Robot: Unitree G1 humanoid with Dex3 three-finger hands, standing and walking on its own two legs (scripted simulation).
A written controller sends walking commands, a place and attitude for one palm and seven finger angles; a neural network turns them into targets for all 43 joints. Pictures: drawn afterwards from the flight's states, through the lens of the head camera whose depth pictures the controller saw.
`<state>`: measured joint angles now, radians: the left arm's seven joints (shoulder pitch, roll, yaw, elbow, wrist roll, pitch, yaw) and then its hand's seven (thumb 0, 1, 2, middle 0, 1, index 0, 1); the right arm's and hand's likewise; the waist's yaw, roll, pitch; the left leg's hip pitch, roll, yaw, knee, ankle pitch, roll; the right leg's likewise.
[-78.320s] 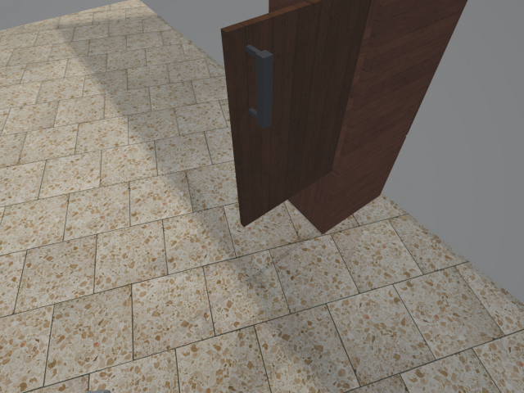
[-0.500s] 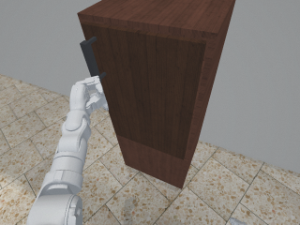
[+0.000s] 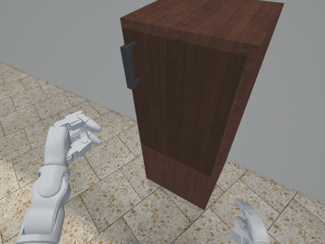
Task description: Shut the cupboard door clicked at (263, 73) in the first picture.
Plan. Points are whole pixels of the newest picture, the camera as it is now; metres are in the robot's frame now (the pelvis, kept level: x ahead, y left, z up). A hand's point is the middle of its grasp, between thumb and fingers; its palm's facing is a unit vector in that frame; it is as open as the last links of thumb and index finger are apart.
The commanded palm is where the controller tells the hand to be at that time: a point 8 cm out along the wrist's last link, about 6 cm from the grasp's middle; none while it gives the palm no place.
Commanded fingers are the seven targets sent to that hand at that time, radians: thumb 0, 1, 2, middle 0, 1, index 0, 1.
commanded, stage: draw the hand back to the body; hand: left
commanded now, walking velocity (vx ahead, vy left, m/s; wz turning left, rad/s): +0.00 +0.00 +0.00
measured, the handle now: (132, 65) +0.63 +0.17 +0.14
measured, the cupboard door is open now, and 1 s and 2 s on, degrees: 0 0 0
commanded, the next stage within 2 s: step back with the hand held close in 0.80 s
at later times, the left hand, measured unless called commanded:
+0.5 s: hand (27, 171) +0.20 +0.28 +0.16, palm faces +0.48 -0.75 -0.45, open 6.7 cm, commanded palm +0.16 +0.30 +0.18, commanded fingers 0.00 0.90 0.90 -0.20 -0.30 -0.20 -0.30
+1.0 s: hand (39, 158) +0.23 +0.27 +0.16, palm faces +0.46 -0.77 -0.45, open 7.4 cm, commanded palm +0.17 +0.30 +0.18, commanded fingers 0.00 0.90 0.90 -0.20 -0.30 -0.20 -0.30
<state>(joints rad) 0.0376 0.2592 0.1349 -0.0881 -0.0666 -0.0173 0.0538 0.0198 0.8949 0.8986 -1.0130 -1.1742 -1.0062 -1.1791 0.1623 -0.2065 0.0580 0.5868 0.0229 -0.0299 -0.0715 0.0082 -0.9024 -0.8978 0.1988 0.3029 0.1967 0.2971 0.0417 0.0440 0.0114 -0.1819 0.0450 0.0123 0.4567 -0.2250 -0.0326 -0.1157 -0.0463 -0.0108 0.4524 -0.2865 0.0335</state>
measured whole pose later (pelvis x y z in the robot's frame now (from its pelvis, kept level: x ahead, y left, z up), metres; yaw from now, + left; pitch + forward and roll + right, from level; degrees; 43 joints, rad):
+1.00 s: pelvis +0.03 +0.00 +0.00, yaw +0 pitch -1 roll +0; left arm 0.45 0.34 0.38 -0.36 -0.06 -0.08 0.09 0.02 0.89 0.90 -0.21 -0.30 -0.21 -0.30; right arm 0.18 -0.23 0.02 0.61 0.01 -0.04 -0.08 0.01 -0.90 -0.90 0.20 0.30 0.20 0.30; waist 0.05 0.09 -0.01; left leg -0.17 0.05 0.00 0.47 -0.27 -0.03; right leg -0.08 -0.04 -0.02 0.41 -0.31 0.03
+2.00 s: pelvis -0.19 +0.03 -0.03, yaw +4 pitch -4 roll -1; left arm 0.54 0.42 0.46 -0.53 -0.02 -0.27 0.16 0.01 0.89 0.90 -0.21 -0.30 -0.21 -0.30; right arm 0.21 -0.23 -0.01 0.64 0.00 -0.07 -0.07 0.01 -0.90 -0.90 0.20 0.30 0.20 0.30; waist 0.05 0.00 0.02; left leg -0.54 0.01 0.01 0.88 -0.40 -0.02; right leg -0.46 -0.04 0.06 0.62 -0.20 0.03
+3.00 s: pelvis -0.30 +0.02 -0.01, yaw +0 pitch +0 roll +0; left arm 0.53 0.41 0.45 -0.41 -0.05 -0.19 0.16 0.01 0.89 0.90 -0.21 -0.30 -0.20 -0.30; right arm 0.24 -0.19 0.02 0.65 0.02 -0.07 -0.04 0.01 -0.90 -0.90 0.20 0.30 0.20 0.30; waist -0.01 0.07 -0.01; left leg -0.25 0.07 0.03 0.68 -0.42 -0.02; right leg -0.29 0.05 -0.10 0.54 -0.25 -0.08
